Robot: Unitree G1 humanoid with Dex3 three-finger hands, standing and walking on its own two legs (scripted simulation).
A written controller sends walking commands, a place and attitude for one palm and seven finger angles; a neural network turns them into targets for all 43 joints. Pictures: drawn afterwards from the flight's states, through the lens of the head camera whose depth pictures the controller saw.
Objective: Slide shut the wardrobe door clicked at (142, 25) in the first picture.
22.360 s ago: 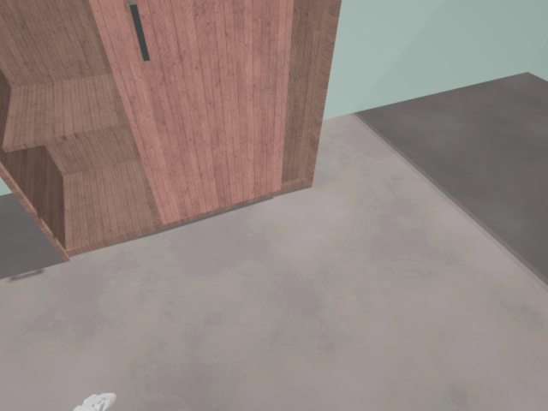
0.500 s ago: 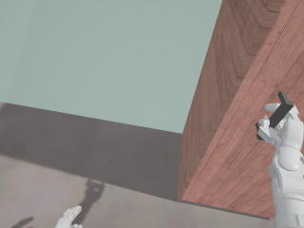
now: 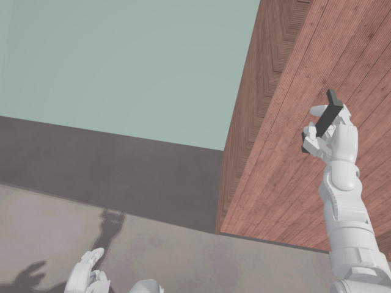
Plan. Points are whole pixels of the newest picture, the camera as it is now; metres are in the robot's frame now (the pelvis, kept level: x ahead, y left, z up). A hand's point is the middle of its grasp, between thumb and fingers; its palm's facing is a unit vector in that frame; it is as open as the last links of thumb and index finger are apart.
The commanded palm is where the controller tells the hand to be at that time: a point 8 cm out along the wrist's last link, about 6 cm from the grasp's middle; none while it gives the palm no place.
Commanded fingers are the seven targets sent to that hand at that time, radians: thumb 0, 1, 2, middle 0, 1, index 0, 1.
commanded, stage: stop walking and hold the door there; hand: right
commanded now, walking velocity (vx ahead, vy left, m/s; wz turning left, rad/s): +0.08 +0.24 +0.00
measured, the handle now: (318, 122) +0.45 -0.23 +0.12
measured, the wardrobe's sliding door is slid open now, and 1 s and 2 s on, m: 0.00 0.00 0.00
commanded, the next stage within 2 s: loosen the grip on the handle in 1.00 s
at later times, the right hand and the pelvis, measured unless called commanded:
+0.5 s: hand (307, 139) +0.40 -0.19 +0.12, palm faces +0.31 +0.93 -0.21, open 5.8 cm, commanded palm +0.37 -0.22 +0.11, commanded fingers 0.00 -0.90 -0.90 0.45 1.40 0.45 1.40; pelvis +0.00 +0.01 +0.00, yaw +1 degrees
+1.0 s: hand (306, 138) +0.40 -0.19 +0.12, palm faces +0.37 +0.90 -0.22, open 5.8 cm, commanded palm +0.36 -0.23 +0.11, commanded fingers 0.00 -0.90 -0.90 0.45 1.40 0.45 1.40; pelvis +0.01 +0.06 +0.00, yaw +1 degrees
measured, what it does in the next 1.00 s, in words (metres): steps on the spot: left foot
